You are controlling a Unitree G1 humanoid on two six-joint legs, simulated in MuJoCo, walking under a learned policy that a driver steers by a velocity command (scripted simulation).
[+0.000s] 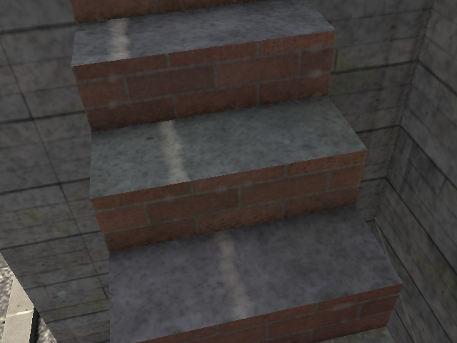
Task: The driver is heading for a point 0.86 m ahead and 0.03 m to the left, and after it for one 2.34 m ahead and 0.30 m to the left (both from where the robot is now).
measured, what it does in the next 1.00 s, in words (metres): climbs: right foot, then left foot 0.19 m higher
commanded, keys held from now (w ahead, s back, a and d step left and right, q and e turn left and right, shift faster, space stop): w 1.00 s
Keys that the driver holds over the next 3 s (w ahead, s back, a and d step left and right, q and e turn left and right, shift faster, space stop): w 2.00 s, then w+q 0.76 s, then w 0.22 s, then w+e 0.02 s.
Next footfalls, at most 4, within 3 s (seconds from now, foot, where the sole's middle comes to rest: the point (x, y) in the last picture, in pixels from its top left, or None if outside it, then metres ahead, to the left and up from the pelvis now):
0.20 right None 0.14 -0.14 -0.75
0.58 left None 0.36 0.08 -0.56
1.06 right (354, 292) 0.54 -0.25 -0.37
1.50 left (237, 277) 0.60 0.01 -0.37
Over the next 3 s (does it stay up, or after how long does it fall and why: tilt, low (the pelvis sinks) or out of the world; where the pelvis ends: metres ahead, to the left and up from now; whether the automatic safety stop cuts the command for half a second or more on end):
stays up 1.07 0.14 0.79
